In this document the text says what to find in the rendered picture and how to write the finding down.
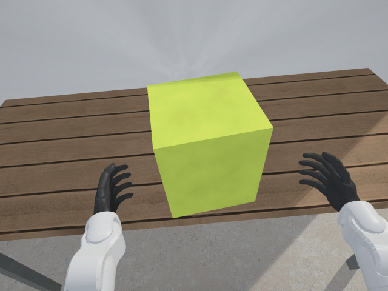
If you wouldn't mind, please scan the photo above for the carton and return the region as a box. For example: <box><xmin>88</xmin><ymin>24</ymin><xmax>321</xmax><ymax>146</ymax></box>
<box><xmin>147</xmin><ymin>72</ymin><xmax>273</xmax><ymax>218</ymax></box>

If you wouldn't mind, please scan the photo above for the robot right hand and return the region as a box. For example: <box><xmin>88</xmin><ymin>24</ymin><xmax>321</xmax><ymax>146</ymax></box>
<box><xmin>298</xmin><ymin>152</ymin><xmax>360</xmax><ymax>212</ymax></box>

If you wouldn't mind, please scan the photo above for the right robot forearm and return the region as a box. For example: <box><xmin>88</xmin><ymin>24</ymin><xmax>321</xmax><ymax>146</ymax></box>
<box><xmin>337</xmin><ymin>201</ymin><xmax>388</xmax><ymax>291</ymax></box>

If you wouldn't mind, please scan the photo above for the left robot forearm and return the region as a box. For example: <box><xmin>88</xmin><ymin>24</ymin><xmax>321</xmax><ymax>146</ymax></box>
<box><xmin>64</xmin><ymin>212</ymin><xmax>126</xmax><ymax>291</ymax></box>

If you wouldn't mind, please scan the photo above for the table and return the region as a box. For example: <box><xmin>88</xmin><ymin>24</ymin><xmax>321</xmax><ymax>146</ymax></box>
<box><xmin>0</xmin><ymin>68</ymin><xmax>388</xmax><ymax>291</ymax></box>

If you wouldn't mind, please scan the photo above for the robot left hand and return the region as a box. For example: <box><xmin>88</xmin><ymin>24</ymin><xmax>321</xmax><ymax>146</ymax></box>
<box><xmin>93</xmin><ymin>163</ymin><xmax>133</xmax><ymax>215</ymax></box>

